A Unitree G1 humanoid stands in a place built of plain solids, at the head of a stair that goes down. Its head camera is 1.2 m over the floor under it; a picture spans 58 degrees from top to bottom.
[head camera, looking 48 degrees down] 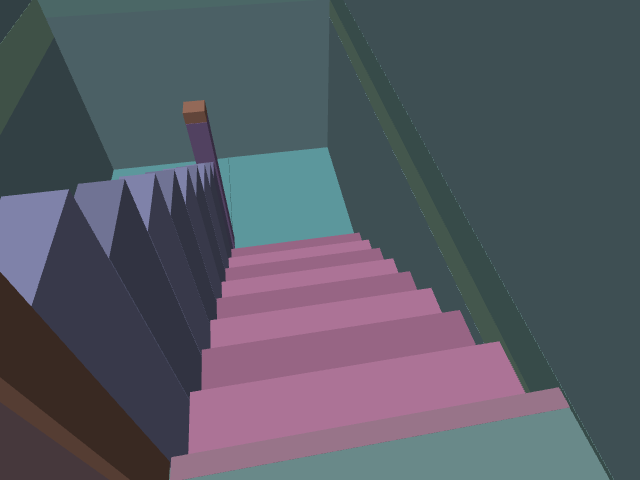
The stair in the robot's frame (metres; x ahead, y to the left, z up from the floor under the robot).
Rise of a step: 0.19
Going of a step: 0.25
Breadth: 1.08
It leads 10 degrees to the left of straight ahead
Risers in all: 9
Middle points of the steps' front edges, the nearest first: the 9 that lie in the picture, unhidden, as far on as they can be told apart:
0.42 -0.15 0.00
0.67 -0.11 -0.18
0.92 -0.06 -0.37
1.17 -0.02 -0.55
1.42 0.02 -0.74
1.66 0.07 -0.92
1.91 0.11 -1.11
2.16 0.15 -1.29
2.41 0.20 -1.48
